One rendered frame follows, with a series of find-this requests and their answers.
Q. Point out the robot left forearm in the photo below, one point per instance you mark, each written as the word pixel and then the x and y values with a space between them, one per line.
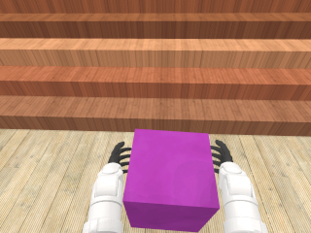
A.
pixel 104 215

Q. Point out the carton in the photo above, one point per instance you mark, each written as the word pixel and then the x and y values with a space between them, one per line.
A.
pixel 170 182

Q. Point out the robot right forearm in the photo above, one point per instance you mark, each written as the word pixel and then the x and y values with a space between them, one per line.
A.
pixel 239 201

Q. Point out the robot right hand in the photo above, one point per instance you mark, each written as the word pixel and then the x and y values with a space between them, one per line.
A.
pixel 224 155

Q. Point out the robot left hand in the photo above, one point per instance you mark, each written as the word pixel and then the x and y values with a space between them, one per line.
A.
pixel 116 157

